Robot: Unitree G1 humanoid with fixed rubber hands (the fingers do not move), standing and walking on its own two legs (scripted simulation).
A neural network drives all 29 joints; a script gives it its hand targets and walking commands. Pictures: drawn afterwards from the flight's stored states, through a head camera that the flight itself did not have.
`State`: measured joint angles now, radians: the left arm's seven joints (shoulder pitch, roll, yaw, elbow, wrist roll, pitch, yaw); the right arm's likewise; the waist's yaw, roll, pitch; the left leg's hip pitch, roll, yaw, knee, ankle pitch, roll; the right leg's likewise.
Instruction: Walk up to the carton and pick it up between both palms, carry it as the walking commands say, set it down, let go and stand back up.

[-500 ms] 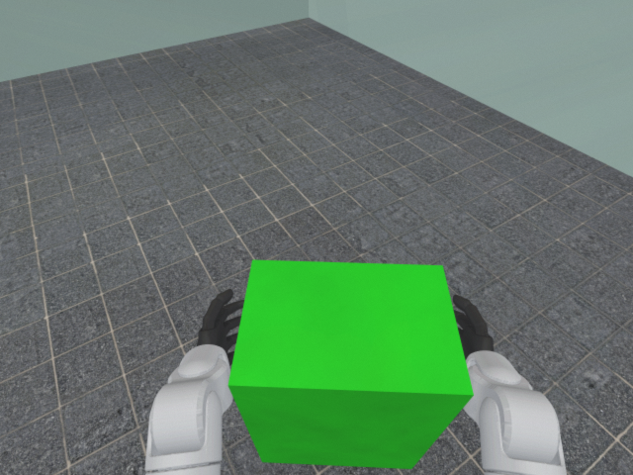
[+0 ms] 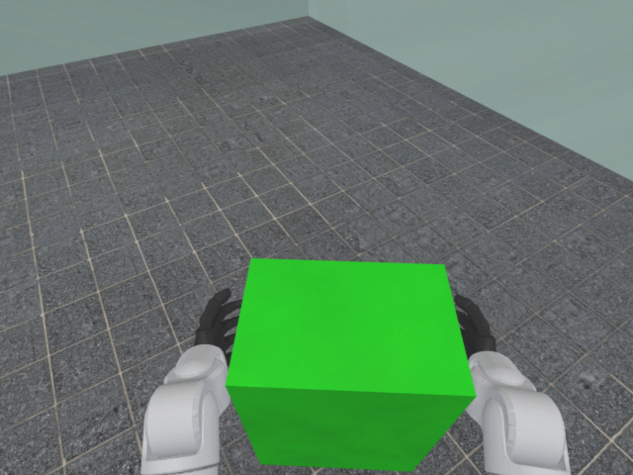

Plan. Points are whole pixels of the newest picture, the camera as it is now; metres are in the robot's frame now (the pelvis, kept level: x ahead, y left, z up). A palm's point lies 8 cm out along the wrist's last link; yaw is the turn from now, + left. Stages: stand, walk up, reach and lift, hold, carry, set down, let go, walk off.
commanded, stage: carry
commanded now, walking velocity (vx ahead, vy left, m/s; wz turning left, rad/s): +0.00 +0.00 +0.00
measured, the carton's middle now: (340, 377) +0.24 +0.00 +0.00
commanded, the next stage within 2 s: hold in 0.02 s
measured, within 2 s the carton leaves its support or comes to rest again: neither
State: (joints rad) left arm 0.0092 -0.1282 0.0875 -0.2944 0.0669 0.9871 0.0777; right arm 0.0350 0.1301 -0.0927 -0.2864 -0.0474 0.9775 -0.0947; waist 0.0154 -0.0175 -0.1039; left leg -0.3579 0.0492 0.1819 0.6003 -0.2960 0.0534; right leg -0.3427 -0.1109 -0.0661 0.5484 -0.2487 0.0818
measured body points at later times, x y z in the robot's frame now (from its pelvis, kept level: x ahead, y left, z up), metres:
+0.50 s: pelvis -0.02 -0.05 +0.01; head -0.09 -0.04 +0.45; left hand +0.23 +0.14 +0.05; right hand +0.28 -0.17 +0.06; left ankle +0.02 +0.08 -0.73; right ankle +0.03 -0.18 -0.73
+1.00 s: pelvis -0.03 -0.05 -0.01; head +0.00 -0.01 +0.44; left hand +0.30 +0.13 -0.03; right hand +0.32 -0.18 -0.01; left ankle +0.02 +0.07 -0.73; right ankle +0.03 -0.18 -0.73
